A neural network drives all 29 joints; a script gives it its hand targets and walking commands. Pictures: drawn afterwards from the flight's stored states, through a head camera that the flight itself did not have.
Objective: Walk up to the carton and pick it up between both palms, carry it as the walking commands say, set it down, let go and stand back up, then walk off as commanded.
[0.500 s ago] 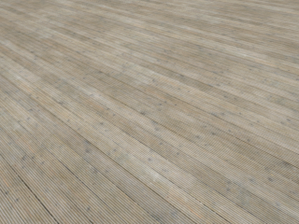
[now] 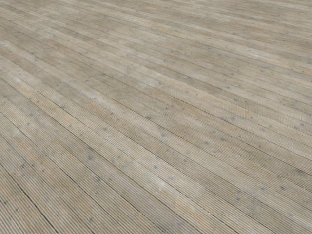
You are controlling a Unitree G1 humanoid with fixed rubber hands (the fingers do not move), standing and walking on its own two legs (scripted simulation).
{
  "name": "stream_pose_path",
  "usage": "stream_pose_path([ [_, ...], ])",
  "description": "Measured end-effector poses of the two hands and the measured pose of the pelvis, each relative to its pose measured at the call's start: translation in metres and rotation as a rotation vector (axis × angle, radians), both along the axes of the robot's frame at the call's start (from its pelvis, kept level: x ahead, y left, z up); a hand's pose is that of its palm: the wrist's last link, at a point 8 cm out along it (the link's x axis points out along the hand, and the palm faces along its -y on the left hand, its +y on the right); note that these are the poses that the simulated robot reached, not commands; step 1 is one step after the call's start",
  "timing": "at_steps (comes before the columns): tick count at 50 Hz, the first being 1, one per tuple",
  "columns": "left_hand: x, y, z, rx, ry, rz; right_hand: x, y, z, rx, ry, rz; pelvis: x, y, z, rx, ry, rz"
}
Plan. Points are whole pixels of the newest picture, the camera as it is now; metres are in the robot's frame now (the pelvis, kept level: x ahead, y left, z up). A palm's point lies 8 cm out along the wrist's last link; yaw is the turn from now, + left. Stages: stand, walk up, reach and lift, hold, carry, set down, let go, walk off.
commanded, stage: stand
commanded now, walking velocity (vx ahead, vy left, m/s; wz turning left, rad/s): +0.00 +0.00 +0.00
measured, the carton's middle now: out of the picture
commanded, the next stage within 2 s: walk off in 0.18 s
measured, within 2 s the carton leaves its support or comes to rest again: neither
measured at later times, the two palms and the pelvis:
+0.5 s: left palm out of the picture -0.07 +0.21 -0.14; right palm out of the picture +0.00 -0.21 -0.15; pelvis +0.03 +0.00 +0.00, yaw +0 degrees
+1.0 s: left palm (68, 148) +0.44 +0.34 -0.11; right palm (202, 209) +0.22 -0.11 -0.13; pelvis +0.30 +0.11 +0.00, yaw +0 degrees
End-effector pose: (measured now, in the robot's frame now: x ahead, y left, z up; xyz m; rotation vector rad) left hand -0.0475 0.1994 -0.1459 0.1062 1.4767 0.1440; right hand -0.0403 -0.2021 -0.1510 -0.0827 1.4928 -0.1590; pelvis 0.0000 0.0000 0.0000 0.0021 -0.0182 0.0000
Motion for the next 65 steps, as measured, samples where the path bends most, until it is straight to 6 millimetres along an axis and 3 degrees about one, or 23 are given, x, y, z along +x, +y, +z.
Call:
stream_pose_path([
  [20,-0.001,-0.008,0.0,-0.002,0.014,0.01,0.001,-0.004,-0.002,0.006,0.02,-0.001,0.008,-0.006,-0.002,0.002,0.0,-0.002],
  [23,-0.009,-0.001,-0.001,0.007,0.03,0.051,0.012,-0.007,0.0,0.004,0.024,0.022,0.018,-0.004,-0.002,0.007,0.005,0.006],
  [26,-0.025,0.009,0.005,0.017,0.082,0.092,0.057,-0.013,0.006,-0.008,-0.052,0.057,0.032,0.002,0.0,0.01,0.023,0.006],
  [30,-0.035,0.027,0.014,0.023,0.155,0.116,0.15,-0.014,0.018,-0.04,-0.23,0.101,0.059,0.018,0.0,0.015,0.042,0.002],
  [32,-0.027,0.039,0.015,0.026,0.174,0.125,0.201,-0.007,0.024,-0.051,-0.313,0.127,0.076,0.028,-0.002,0.017,0.05,0.0],
  [35,0.0,0.061,0.01,0.028,0.18,0.136,0.277,0.012,0.028,-0.059,-0.416,0.173,0.108,0.047,-0.01,0.016,0.058,0.002],
  [37,0.028,0.08,0.0,0.026,0.177,0.129,0.321,0.028,0.025,-0.072,-0.475,0.185,0.133,0.063,-0.02,0.02,0.056,0.0],
  [39,0.071,0.1,-0.009,0.023,0.149,0.097,0.341,0.037,0.019,-0.095,-0.505,0.162,0.154,0.079,-0.027,0.019,0.05,-0.005],
  [41,0.14,0.122,-0.013,0.031,0.034,0.053,0.333,0.044,0.014,-0.098,-0.449,0.128,0.176,0.09,-0.023,0.015,0.047,-0.01],
  [45,0.31,0.15,0.005,0.048,-0.278,-0.055,0.289,0.061,0.012,-0.073,-0.249,0.046,0.226,0.102,-0.008,0.011,0.04,-0.011],
  [49,0.452,0.148,0.031,0.031,-0.48,-0.141,0.261,0.084,0.016,-0.043,-0.082,-0.035,0.283,0.108,0.0,0.007,0.044,0.0],
  [53,0.566,0.131,0.045,-0.005,-0.587,-0.197,0.27,0.101,0.021,-0.016,0.022,-0.094,0.343,0.107,-0.001,0.004,0.051,0.009],
  [57,0.67,0.104,0.042,-0.049,-0.65,-0.237,0.314,0.102,0.02,-0.015,0.083,-0.118,0.41,0.099,-0.011,-0.003,0.06,0.017],
  [61,0.765,0.08,0.025,-0.054,-0.681,-0.258,0.381,0.081,0.01,-0.039,0.154,-0.102,0.486,0.084,-0.03,-0.024,0.068,0.025],
  [63,0.793,0.08,0.013,-0.021,-0.664,-0.228,0.427,0.06,0.002,-0.056,0.182,-0.075,0.53,0.073,-0.038,-0.022,0.061,0.019],
  [65,0.793,0.091,0.002,0.025,-0.576,-0.193,0.498,0.039,-0.004,-0.068,0.113,-0.052,0.567,0.064,-0.036,-0.023,0.059,0.023],
])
